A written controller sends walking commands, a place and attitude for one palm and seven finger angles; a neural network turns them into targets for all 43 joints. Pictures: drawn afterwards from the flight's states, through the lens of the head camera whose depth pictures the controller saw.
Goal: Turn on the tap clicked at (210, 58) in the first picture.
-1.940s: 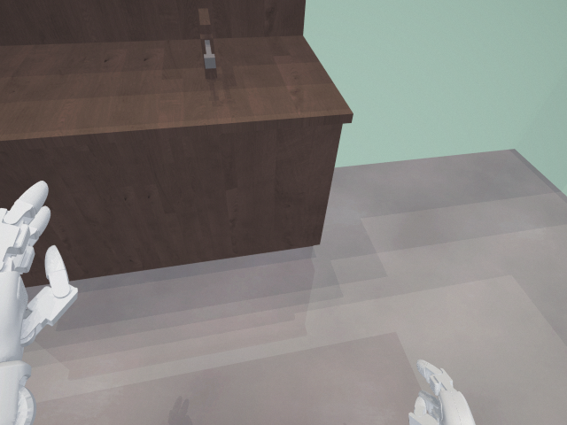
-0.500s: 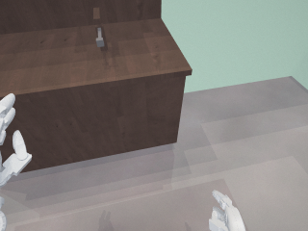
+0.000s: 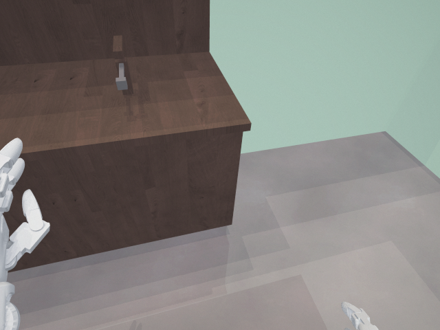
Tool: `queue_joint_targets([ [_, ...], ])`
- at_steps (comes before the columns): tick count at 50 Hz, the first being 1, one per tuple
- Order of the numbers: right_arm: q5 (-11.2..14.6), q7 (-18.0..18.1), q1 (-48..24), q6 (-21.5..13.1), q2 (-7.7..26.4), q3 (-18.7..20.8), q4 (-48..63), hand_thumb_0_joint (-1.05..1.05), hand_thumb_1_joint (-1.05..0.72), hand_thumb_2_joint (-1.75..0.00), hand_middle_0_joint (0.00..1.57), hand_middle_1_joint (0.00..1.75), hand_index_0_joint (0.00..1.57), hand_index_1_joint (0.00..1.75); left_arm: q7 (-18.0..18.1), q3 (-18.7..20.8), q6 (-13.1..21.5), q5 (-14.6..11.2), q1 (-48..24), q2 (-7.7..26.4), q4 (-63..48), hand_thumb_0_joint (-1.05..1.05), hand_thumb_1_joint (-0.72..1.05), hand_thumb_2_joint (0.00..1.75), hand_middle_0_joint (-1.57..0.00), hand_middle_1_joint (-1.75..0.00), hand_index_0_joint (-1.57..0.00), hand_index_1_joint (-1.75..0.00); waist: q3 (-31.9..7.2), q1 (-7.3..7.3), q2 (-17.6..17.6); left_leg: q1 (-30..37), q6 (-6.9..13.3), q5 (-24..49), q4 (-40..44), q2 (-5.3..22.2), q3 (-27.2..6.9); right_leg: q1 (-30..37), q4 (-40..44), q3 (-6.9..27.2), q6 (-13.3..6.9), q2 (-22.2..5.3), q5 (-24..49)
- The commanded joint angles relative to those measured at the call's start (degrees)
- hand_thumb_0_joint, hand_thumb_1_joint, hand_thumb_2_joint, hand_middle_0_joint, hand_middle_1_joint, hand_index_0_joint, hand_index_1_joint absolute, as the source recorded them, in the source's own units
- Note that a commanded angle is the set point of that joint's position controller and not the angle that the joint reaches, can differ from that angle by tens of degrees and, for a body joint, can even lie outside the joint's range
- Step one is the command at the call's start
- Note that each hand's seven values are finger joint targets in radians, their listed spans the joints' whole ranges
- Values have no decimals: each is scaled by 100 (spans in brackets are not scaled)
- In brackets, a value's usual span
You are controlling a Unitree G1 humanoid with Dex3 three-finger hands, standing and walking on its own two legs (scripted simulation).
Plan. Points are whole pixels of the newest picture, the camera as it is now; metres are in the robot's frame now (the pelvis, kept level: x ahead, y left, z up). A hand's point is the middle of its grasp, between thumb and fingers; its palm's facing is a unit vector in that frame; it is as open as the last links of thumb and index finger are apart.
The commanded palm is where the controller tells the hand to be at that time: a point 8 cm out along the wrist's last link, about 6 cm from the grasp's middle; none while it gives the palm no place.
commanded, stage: take the last steps up to it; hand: left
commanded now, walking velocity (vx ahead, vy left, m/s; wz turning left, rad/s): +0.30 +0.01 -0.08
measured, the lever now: (121, 83) +0.74 +0.34 +0.09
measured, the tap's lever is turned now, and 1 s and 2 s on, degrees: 0 0 0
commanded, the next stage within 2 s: come to a stop and stand still in 1.20 s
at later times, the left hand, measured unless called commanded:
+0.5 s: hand (136, 170) +0.33 +0.17 +0.15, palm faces +0.33 -0.84 -0.43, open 7.4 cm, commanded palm +0.26 +0.22 +0.18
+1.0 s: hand (161, 124) +0.44 +0.15 +0.17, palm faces +0.36 -0.81 -0.47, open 7.4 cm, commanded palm +0.39 +0.20 +0.18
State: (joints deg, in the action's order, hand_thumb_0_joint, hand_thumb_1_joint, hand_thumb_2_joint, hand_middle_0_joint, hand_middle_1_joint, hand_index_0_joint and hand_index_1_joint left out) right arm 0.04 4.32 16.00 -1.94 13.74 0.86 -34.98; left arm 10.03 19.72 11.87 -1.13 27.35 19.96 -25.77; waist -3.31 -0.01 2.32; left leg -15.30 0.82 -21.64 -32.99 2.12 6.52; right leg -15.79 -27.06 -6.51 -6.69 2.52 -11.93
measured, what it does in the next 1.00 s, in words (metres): walks ahead: left foot, then right foot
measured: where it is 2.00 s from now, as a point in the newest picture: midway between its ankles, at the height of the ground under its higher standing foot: outside the picture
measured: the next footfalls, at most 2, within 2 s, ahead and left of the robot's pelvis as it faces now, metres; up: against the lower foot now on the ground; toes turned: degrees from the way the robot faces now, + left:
left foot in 0.02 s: +0.05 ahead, +0.13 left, +0.00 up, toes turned +6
right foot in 0.36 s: +0.15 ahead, -0.15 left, +0.00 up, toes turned -11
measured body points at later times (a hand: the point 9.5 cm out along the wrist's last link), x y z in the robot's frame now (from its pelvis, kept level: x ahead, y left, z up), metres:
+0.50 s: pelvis +0.08 -0.05 -0.01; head +0.12 -0.07 +0.44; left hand +0.31 +0.21 +0.18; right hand +0.23 -0.29 -0.12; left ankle +0.05 +0.09 -0.66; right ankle +0.11 -0.14 -0.74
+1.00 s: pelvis +0.22 -0.07 -0.01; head +0.23 -0.10 +0.43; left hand +0.41 +0.19 +0.20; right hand +0.37 -0.27 -0.12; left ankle +0.21 +0.08 -0.74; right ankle +0.25 -0.17 -0.74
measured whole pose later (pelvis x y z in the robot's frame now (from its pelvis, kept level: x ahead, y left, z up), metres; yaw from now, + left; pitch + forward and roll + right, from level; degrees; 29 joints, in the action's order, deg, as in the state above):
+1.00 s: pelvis +0.22 -0.07 -0.01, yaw -3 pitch -1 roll +1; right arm 0.3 2.7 13.0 -6.4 7.3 -2.1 -34.9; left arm 8.8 20.0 12.0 -0.7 27.5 21.0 -29.0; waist 2.0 -0.4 -2.1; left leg -14.3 -2.2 -20.3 -35.9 5.1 5.2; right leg -19.4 -35.5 -7.7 0.0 -2.7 -15.9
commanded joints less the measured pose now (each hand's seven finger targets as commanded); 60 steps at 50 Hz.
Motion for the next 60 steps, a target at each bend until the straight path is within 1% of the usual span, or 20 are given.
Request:
queue_joint_targets([
  [1, -52, 98, -657, -408, 508, 96, 985, 0, -90, -90, 20, 30, 20, 30, 65, 260, 393, 35, -1160, 908, -1144, 0, 90, 90, -20, -30, -20, -30, 294, 120, -718, 836, 432, -794, 1353, 594, -936, -953, 344, 1636, 187, -906, -2475],
  [3, -33, 57, -718, -483, 481, 35, 959, 0, -90, -90, 20, 30, 20, 30, 82, 342, 514, 116, -1517, 1040, -1398, 0, 90, 90, -20, -30, -20, -30, 547, 78, -2014, 1213, 1138, -1836, 2393, 2128, -3219, -2156, -2064, 510, 527, -117, -1828],
  [4, -90, 78, -852, -536, 302, -36, 880, 0, -90, -90, 20, 30, 20, 30, 68, 466, 506, 175, -1539, 1216, -1241, 0, 90, 90, -20, -30, -20, -30, 770, 97, -1762, 640, 1273, -1958, 2632, 2283, -3333, -2101, -2941, 706, 523, -329, -1614],
  [8, -53, 9, -725, -645, 399, 98, 758, 0, -90, -90, 20, 30, 20, 30, -14, 570, 365, 145, -945, 1072, -1170, 0, 90, 90, -20, -30, -20, -30, 560, -26, -1199, 685, 1045, -379, 2085, 1743, -1597, -1938, -2937, 460, 658, -586, -967],
  [16, -28, -9, -726, -720, 437, 130, 663, 0, -90, -90, 20, 30, 20, 30, -33, 477, 289, 76, -991, 870, -702, 0, 90, 90, -20, -30, -20, -30, 97, 21, -1160, 434, 495, 1574, 582, 1246, -132, 291, -192, -594, 731, -161, -382],
  [17, 7, -14, -780, -698, 386, 140, 666, 0, -90, -90, 20, 30, 20, 30, -11, 542, 297, 83, -1002, 947, -711, 0, 90, 90, -20, -30, -20, -30, -184, -60, -660, 86, 389, 1560, -402, 1032, 93, 1060, 124, -378, 617, -264, -206],
  [19, 48, -31, -970, -669, 167, 104, 796, 0, -90, -90, 20, 30, 20, 30, 19, 717, 273, 98, -956, 1260, -805, 0, 90, 90, -20, -30, -20, -30, -449, -125, 1614, -2185, 11, -906, -3259, -85, 233, 2234, 799, 3241, -450, -2281, 565],
  [20, -2, -40, -1014, -669, 268, 121, 755, 0, -90, -90, 20, 30, 20, 30, 41, 854, 357, 50, -1002, 1342, -1079, 0, 90, 90, -20, -30, -20, -30, -387, -131, 1168, -2465, -46, -1023, -3953, 84, -471, 2129, 915, 3453, -645, -2646, 890],
  [26, -8, -135, -1082, -412, 220, 98, 757, 0, -90, -90, 20, 30, 20, 30, 17, 1191, 623, 5, -211, 1340, -1889, 0, 90, 90, -20, -30, -20, -30, -333, 29, 391, -1358, -154, -54, -2171, 524, -492, 850, 887, 1401, -373, -2053, 769],
  [32, -58, -33, -753, -481, 268, 223, 852, 0, -90, -90, 20, 30, 20, 30, 162, 1020, 537, -71, 40, 1041, -1661, 0, 90, 90, -20, -30, -20, -30, -466, 6, -64, 49, -93, 998, 263, -27, 314, 825, 304, 956, -51, -1616, 371],
  [34, -13, 48, -645, -506, 404, 302, 879, 0, -90, -90, 20, 30, 20, 30, 127, 800, 552, -60, -231, 925, -1601, 0, 90, 90, -20, -30, -20, -30, -382, 112, -618, 921, 77, 1014, 886, 206, -77, 214, -698, 679, 279, -1246, 41],
  [36, 54, 16, -659, -517, 534, 320, 958, 0, -90, -90, 20, 30, 20, 30, 115, 728, 602, -80, -448, 897, -1487, 0, 90, 90, -20, -30, -20, -30, -299, 77, -2090, 1680, 1075, 1775, 1481, 1915, -2726, -1504, -2778, 133, 696, -330, -2287],
  [38, -18, 26, -749, -596, 398, 200, 847, 0, -90, -90, 20, 30, 20, 30, 18, 701, 530, 5, -715, 1079, -990, 0, 90, 90, -20, -30, -20, -30, 311, 113, -1800, 876, 1395, 1049, 1840, 2155, -3205, -1989, -3752, 574, 693, -620, -2186],
  [43, 60, -41, -716, -697, 494, 248, 762, 0, -90, -90, 20, 30, 20, 30, -37, 503, 455, 7, -628, 884, -1634, 0, 90, 90, -20, -30, -20, -30, 17, -11, -1533, 574, 906, 1952, 1300, 1270, -989, -998, -2163, 27, 783, -585, -1253],
  [48, 25, -35, -818, -709, 396, 146, 767, 0, -90, -90, 20, 30, 20, 30, 45, 832, 384, 14, -433, 1141, -1539, 0, 90, 90, -20, -30, -20, -30, -312, -41, -1173, -73, 445, 1319, 341, 982, -441, 720, -116, -290, 751, -404, -304],
  [50, 13, -30, -786, -602, 147, 115, 768, 0, -90, -90, 20, 30, 20, 30, 65, 958, 347, 60, -513, 1331, -1228, 0, 90, 90, -20, -30, -20, -30, -375, -8, 1210, -1687, 0, -328, -2056, -56, 208, 1652, 780, 2557, -19, -2094, 198],
  [51, -15, -41, -985, -613, 199, 96, 787, 0, -90, -90, 20, 30, 20, 30, 72, 1050, 335, -13, -653, 1392, -1186, 0, 90, 90, -20, -30, -20, -30, -323, -88, 1450, -2267, -94, -1050, -3179, -125, -300, 1706, 1086, 3450, -440, -2815, 649],
  [53, 19, -77, -948, -600, 281, 188, 631, 0, -90, -90, 20, 30, 20, 30, -32, 1014, 375, -53, -878, 1331, -1066, 0, 90, 90, -20, -30, -20, -30, -49, 21, 988, -2298, -177, -590, -3749, 168, -853, 1194, 1064, 3161, -467, -2674, 518],
  [57, -24, -97, -954, -365, 189, 38, 565, 0, -90, -90, 20, 30, 20, 30, -69, 853, 553, 18, -287, 988, -695, 0, 90, 90, -20, -30, -20, -30, -185, 64, 598, -1813, -225, 108, -2609, 216, -423, 1250, 555, 1054, -114, -1996, 2871],
  [60, -54, -76, -1020, -396, 220, 91, 716, 0, -90, -90, 20, 30, 20, 30, -30, 791, 598, 13, -248, 985, -918, 0, 90, 90, -20, -30, -20, -30, -340, -50, 735, -1249, -169, 379, -1267, 75, 26, 1376, 479, 786, -43, -1837, 3087],
])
